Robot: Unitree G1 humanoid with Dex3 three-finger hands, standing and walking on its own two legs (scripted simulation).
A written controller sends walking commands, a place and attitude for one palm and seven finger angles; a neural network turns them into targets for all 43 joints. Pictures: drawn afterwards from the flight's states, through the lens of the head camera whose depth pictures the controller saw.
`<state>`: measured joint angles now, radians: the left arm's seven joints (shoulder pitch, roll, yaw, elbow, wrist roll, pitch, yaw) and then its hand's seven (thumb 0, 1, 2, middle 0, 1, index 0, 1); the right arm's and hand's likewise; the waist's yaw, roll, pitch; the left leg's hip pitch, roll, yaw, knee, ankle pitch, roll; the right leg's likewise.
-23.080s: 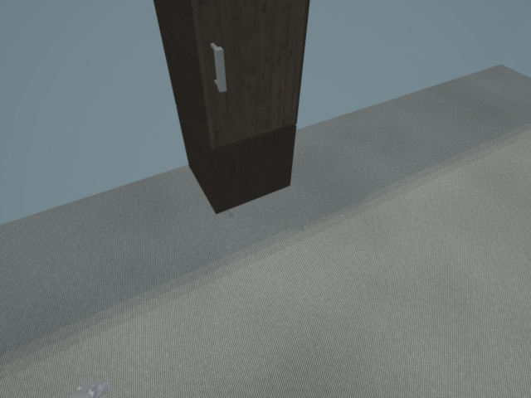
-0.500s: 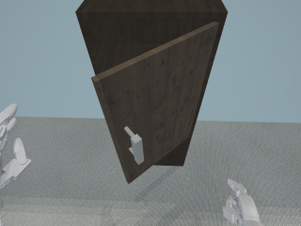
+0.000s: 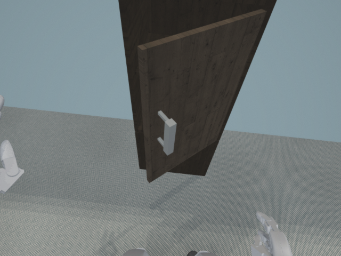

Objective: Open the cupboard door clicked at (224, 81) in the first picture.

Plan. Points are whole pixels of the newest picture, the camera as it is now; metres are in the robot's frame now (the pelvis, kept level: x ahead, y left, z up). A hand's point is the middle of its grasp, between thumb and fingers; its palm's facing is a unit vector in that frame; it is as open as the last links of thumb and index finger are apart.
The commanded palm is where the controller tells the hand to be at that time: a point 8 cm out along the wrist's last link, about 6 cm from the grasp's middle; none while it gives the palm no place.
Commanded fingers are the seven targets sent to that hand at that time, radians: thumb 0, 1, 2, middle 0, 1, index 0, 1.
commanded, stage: step back with the hand held close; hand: left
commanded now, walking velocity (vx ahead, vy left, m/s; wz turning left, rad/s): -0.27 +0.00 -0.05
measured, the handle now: (165, 133) +0.43 +0.05 +0.00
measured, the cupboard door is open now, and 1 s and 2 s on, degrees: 41 41 41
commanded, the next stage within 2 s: stop stepping back and stand still in 0.48 s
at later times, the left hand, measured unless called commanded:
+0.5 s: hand out of the picture +0.08 +0.28 +0.19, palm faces +0.56 -0.68 -0.48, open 7.4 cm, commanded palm +0.03 +0.29 +0.19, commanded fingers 0.00 0.90 0.90 -0.20 -0.30 -0.20 -0.30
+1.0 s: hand out of the picture +0.02 +0.20 +0.18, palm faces +0.23 -0.76 -0.60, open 7.4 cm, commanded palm -0.03 +0.25 +0.19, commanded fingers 0.00 0.90 0.90 -0.20 -0.30 -0.20 -0.30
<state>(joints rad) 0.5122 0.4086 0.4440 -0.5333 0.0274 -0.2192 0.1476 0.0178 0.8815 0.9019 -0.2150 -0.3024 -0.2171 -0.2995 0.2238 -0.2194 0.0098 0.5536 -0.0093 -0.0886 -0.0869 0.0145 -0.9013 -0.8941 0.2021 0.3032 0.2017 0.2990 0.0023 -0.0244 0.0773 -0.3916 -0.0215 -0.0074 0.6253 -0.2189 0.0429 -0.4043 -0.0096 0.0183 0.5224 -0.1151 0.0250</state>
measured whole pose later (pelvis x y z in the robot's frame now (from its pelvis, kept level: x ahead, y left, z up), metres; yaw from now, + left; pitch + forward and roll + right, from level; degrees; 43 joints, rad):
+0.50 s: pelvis -0.10 -0.01 -0.01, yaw +3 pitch +0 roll -3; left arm 0.53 0.45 0.54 -0.61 -0.03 -0.25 0.17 0.02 0.88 0.90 -0.21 -0.30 -0.22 -0.30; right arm 0.16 -0.15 -0.02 0.63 -0.01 -0.17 -0.05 0.02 -0.90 -0.89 0.20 0.30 0.20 0.30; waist 0.05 0.00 0.04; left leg -0.57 0.10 0.09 0.56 0.00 0.03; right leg -0.29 0.06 -0.02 0.96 -0.53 0.00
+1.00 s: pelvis -0.20 -0.03 +0.01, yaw -5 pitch +0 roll +1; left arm 0.69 0.51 0.48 -0.57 -0.03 -0.20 0.13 0.02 0.88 0.90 -0.22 -0.30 -0.22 -0.30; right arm 0.26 -0.23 0.01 0.58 -0.01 -0.14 -0.06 0.01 -0.90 -0.89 0.20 0.30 0.20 0.30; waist -0.06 -0.05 0.02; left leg -0.31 0.01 0.11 0.53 -0.24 0.03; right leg -0.29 0.04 -0.09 0.56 -0.29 -0.05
